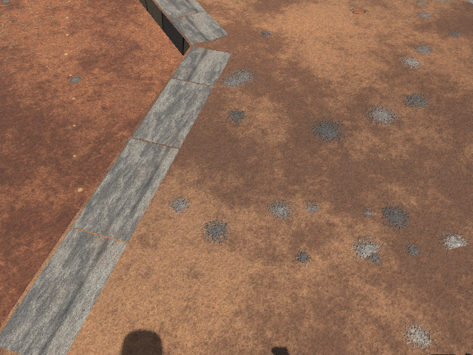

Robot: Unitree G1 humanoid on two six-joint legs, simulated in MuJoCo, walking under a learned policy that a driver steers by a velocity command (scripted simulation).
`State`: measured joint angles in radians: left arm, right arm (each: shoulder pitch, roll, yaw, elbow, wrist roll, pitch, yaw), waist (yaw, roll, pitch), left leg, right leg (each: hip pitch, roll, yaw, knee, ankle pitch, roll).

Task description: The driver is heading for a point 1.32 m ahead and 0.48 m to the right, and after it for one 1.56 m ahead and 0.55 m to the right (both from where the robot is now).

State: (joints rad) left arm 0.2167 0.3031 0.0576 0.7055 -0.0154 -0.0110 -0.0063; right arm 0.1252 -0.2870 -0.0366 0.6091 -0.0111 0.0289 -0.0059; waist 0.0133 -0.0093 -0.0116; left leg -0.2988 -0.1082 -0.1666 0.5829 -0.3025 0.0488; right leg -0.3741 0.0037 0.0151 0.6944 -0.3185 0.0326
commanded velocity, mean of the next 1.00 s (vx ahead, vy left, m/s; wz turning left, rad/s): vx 0.83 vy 0.00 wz -0.68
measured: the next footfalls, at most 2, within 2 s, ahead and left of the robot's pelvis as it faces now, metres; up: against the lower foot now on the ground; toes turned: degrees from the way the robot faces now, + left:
right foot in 0.04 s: +0.03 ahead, -0.11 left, +0.00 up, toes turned +2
left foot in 0.44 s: +0.39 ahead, +0.10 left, +0.00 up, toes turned -27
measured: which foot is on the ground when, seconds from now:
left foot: down 0.00-0.06, up 0.08-0.42, down 0.44-0.88, up 0.90-1.00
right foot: up 0.00-0.02, down 0.04-0.44, up 0.46-0.86, down 0.88-1.00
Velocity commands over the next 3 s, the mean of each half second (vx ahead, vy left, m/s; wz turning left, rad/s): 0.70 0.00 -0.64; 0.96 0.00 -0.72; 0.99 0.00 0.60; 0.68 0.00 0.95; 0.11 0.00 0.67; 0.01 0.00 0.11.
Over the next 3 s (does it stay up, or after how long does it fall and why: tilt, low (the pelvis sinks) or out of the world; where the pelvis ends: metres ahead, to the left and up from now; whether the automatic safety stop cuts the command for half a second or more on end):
stays up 1.46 -0.68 0.00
